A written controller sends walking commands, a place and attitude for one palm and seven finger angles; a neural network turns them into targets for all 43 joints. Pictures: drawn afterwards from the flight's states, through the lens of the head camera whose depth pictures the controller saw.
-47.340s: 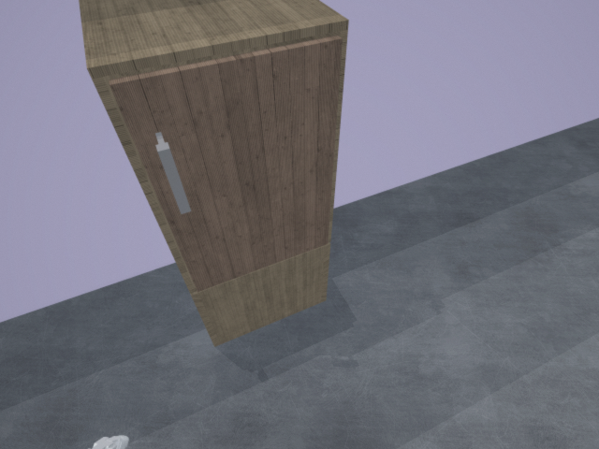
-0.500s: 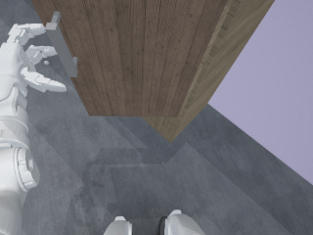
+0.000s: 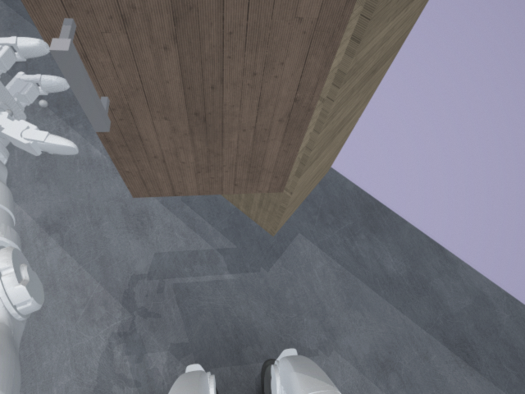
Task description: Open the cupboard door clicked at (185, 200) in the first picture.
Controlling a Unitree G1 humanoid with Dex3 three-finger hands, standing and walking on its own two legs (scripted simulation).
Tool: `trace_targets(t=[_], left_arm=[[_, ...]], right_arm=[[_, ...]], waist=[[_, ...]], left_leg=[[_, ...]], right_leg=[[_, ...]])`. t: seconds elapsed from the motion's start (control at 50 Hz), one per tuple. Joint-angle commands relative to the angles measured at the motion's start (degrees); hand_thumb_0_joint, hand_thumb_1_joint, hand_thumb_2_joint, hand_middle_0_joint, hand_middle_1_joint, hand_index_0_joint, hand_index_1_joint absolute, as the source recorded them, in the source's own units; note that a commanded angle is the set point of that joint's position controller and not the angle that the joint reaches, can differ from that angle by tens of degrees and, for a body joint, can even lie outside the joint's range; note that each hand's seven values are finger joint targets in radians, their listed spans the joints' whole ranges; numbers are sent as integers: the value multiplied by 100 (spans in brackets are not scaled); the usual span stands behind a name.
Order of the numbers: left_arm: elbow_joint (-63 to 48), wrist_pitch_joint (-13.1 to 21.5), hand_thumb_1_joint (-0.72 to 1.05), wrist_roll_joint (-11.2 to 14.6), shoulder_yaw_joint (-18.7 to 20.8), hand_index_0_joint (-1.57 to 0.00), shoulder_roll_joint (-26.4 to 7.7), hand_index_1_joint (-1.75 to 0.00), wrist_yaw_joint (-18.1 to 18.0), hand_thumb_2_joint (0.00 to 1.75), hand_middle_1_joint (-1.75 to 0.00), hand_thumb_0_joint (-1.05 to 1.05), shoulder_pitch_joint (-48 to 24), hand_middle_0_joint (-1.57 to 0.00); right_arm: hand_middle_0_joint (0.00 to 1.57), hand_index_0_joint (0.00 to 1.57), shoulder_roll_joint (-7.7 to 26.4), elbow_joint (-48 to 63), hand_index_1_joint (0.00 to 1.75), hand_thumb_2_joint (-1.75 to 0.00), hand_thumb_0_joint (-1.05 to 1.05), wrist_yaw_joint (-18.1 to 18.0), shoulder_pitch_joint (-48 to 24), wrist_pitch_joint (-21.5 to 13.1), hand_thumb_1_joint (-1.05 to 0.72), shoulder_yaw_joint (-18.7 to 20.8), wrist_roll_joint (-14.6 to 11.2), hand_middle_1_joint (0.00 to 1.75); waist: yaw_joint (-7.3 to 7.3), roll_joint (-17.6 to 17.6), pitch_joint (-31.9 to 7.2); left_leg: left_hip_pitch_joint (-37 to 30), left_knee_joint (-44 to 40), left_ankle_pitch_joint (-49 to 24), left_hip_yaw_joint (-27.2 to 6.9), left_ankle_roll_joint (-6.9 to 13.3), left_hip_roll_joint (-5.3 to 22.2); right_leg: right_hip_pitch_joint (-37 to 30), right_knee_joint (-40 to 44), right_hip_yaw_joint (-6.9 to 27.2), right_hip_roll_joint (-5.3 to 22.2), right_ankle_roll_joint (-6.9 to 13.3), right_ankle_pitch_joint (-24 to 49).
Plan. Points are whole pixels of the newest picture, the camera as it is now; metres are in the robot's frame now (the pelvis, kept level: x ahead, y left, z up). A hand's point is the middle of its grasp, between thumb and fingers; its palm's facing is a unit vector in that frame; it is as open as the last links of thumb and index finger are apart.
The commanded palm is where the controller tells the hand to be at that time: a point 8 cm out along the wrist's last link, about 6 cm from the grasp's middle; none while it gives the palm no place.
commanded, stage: move the hooked fingers beside the handle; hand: left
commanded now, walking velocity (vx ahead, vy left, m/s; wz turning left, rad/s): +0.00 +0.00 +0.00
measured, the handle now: (87, 81) +0.55 +0.21 +0.09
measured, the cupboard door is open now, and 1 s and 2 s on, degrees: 44 44 44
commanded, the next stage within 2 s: slide the fingers in behind the handle in 1.14 s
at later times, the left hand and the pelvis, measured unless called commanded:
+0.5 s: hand (26, 107) +0.49 +0.27 +0.09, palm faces -0.02 -1.00 -0.02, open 14.0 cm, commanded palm +0.49 +0.31 +0.09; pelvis -0.01 +0.00 +0.00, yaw +0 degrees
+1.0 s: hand (23, 101) +0.51 +0.28 +0.09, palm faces -0.03 -1.00 -0.01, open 14.0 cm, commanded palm +0.49 +0.32 +0.09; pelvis -0.01 +0.00 -0.01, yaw +0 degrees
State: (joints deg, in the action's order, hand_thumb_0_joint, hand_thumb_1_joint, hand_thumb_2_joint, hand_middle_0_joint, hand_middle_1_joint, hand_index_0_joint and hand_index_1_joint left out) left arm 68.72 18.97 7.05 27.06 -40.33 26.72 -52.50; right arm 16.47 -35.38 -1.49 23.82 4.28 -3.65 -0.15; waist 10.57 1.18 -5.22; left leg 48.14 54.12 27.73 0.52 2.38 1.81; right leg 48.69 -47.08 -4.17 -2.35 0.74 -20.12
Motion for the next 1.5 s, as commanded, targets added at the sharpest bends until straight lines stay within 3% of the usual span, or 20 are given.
trace_targets(t=[0.0,0.06,0.14,0.2,0.26,0.32,0.38,0.56,0.74,0.8,0.84,0.92,1.04,1.06,1.16,1.22,1.26,1.4,1.46,1.48], left_arm=[[-984,288,-50,113,211,-30,-1758,-120,24,30,-120,0,-2321,-30],[-1086,298,-50,92,478,-30,-2187,-120,54,30,-120,0,-2368,-30],[-1117,341,-50,115,213,-30,-1893,-120,126,30,-120,0,-2511,-30],[-1119,361,-50,120,423,-30,-2153,-120,190,30,-120,0,-2427,-30],[-1103,352,-50,171,232,-30,-1899,-120,272,30,-120,0,-2471,-30],[-960,249,-50,129,370,-30,-2155,-120,271,30,-120,0,-2411,-30],[-792,193,-50,122,56,-30,-1804,-120,275,30,-120,0,-2596,-30],[-964,282,-50,58,384,-30,-2358,-120,244,30,-120,0,-2756,-30],[-910,148,-50,66,554,-30,-2588,-120,308,30,-120,0,-2591,-30],[-906,166,-50,72,416,-30,-2451,-120,341,30,-120,0,-2679,-30],[-1100,228,-50,85,296,-30,-2296,-120,361,30,-120,0,-2793,-30],[-771,98,-50,93,311,-30,-2268,-120,377,30,-120,0,-2558,-30],[-1315,171,-50,127,337,-30,-2168,-120,318,30,-120,0,-2520,-30],[-1373,201,-50,113,517,-30,-2373,-120,286,30,-120,0,-2439,-30],[-1355,171,-50,212,440,-30,-2093,-120,240,30,-120,0,-2148,-30],[-1025,64,-50,151,440,-30,-2167,-120,222,30,-120,0,-2100,-30],[-1174,105,-50,131,267,-30,-1967,-120,205,30,-120,0,-2220,-30],[-1106,243,-50,222,94,-30,-1719,-120,191,30,-120,0,-2631,-30],[-1325,287,-50,211,-47,-30,-1494,-120,150,30,-120,0,-2671,-30],[-1332,286,-50,189,0,-30,-1553,-120,117,30,-120,0,-2675,-30]], right_arm=[[20,20,1141,248,30,-90,0,-76,1035,-40,-90,395,27,30],[20,20,1169,328,30,-90,0,-109,1036,-42,-90,398,21,30],[20,20,1154,342,30,-90,0,-107,1051,-23,-90,377,19,30],[20,20,1203,313,30,-90,0,-109,1081,-16,-90,410,29,30],[20,20,1179,282,30,-90,0,-102,1070,-1,-90,393,28,30],[20,20,1219,287,30,-90,0,-114,1061,10,-90,382,28,30],[20,20,1181,264,30,-90,0,-124,1042,4,-90,354,17,30],[20,20,1200,280,30,-90,0,-149,1080,-44,-90,331,26,30],[20,20,1219,373,30,-90,0,-149,1097,-7,-90,311,24,30],[20,20,1219,347,30,-90,0,-146,1103,-6,-90,310,12,30],[20,20,1206,339,30,-90,0,-144,1127,-13,-90,321,21,30],[20,20,1228,272,30,-90,0,-135,1167,22,-90,328,22,30],[20,20,1191,352,30,-90,0,-87,1205,39,-90,371,49,30],[20,20,1201,330,30,-90,0,-79,1192,57,-90,388,59,30],[20,20,1175,374,30,-90,0,-40,1107,89,-90,405,31,30],[20,20,1187,394,30,-90,0,-47,1066,94,-90,382,12,30],[20,20,1157,412,30,-90,0,-50,1032,84,-90,371,23,30],[20,20,1170,280,30,-90,0,-85,1052,14,-90,374,35,30],[20,20,1128,278,30,-90,0,-73,1024,-19,-90,391,48,30],[20,20,1137,248,30,-90,0,-71,1047,-26,-90,398,57,30]], waist=[[-16,1019,-2479],[-76,1039,-2749],[7,1103,-2527],[-28,1066,-2843],[-7,1313,-2732],[-2,1115,-2573],[135,1053,-2302],[50,1260,-2853],[31,1111,-2737],[97,1055,-2664],[89,1419,-2748],[133,1070,-2616],[12,1478,-3015],[-67,1543,-3115],[-63,1324,-2884],[-23,931,-2494],[-24,1270,-2552],[142,967,-2560],[85,1424,-2826],[92,1271,-2813]], left_leg=[[-1754,-499,-3225,-439,-180,30],[-1633,-494,-3220,-405,-158,0],[-1806,-483,-3324,-469,-206,30],[-1924,-411,-3453,-490,-240,56],[-2153,-425,-3647,-536,-304,76],[-1858,-424,-3297,-498,-241,58],[-1728,-437,-2989,-504,-212,46],[-1718,-344,-3083,-493,-216,32],[-1415,-329,-2992,-419,-125,22],[-1365,-339,-2869,-409,-113,30],[-1736,-345,-3181,-473,-191,44],[-1647,-320,-3150,-490,-181,72],[-2195,-284,-3978,-547,-295,89],[-2308,-276,-4201,-575,-350,115],[-2168,-332,-4062,-492,-285,104],[-1563,-411,-3289,-413,-155,39],[-1781,-431,-3366,-413,-194,36],[-1813,-367,-3201,-506,-209,49],[-2185,-354,-3492,-521,-275,50],[-2174,-337,-3502,-547,-283,64]], right_leg=[[-1179,181,167,-128,58,1937],[-1506,134,235,-106,61,2147],[-1144,142,166,-138,76,1933],[-1170,120,182,-148,58,1963],[-923,132,121,-153,65,1860],[-979,159,155,-151,57,1767],[-796,191,135,-145,47,1589],[-1072,77,195,-143,69,1773],[-1229,86,217,-162,64,1895],[-1207,120,238,-161,37,1858],[-964,86,176,-171,79,1817],[-912,125,151,-179,38,1774],[-868,65,104,-194,76,2041],[-908,67,101,-190,70,2100],[-1056,132,114,-200,51,2196],[-1297,169,163,-183,37,2081],[-1148,164,156,-168,49,2010],[-981,142,153,-165,54,1842],[-829,118,140,-149,66,1840],[-817,114,121,-149,58,1828]])
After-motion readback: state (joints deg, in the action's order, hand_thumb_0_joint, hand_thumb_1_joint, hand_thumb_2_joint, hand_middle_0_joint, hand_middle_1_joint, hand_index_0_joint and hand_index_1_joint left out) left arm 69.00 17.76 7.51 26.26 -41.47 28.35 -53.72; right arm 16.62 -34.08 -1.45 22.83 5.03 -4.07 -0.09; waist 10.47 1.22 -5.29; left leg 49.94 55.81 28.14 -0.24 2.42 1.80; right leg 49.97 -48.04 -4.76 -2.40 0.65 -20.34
